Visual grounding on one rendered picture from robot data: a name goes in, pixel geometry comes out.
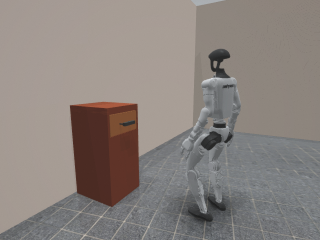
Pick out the cabinet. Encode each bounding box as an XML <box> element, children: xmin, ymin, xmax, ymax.
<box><xmin>70</xmin><ymin>102</ymin><xmax>140</xmax><ymax>207</ymax></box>

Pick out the right robot upper arm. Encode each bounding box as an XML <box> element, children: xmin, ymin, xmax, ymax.
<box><xmin>231</xmin><ymin>77</ymin><xmax>241</xmax><ymax>111</ymax></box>

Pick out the handle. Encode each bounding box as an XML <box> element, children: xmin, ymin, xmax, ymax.
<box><xmin>120</xmin><ymin>120</ymin><xmax>135</xmax><ymax>127</ymax></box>

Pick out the left robot upper arm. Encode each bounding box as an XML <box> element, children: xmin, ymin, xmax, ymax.
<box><xmin>201</xmin><ymin>78</ymin><xmax>216</xmax><ymax>118</ymax></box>

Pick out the robot right foot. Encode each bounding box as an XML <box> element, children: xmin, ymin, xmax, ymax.
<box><xmin>207</xmin><ymin>196</ymin><xmax>226</xmax><ymax>211</ymax></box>

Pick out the robot right hand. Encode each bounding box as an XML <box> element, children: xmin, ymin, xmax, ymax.
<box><xmin>226</xmin><ymin>130</ymin><xmax>234</xmax><ymax>147</ymax></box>

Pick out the robot left hand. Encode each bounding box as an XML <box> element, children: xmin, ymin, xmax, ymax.
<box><xmin>179</xmin><ymin>138</ymin><xmax>195</xmax><ymax>160</ymax></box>

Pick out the right robot forearm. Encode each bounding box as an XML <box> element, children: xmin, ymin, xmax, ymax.
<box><xmin>227</xmin><ymin>108</ymin><xmax>241</xmax><ymax>131</ymax></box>

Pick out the robot left shin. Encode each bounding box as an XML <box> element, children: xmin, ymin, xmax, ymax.
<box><xmin>185</xmin><ymin>170</ymin><xmax>207</xmax><ymax>214</ymax></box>

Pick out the left robot forearm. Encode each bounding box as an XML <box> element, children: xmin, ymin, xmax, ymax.
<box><xmin>188</xmin><ymin>108</ymin><xmax>209</xmax><ymax>142</ymax></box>

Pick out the drawer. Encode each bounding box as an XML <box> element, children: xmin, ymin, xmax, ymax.
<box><xmin>109</xmin><ymin>110</ymin><xmax>137</xmax><ymax>137</ymax></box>

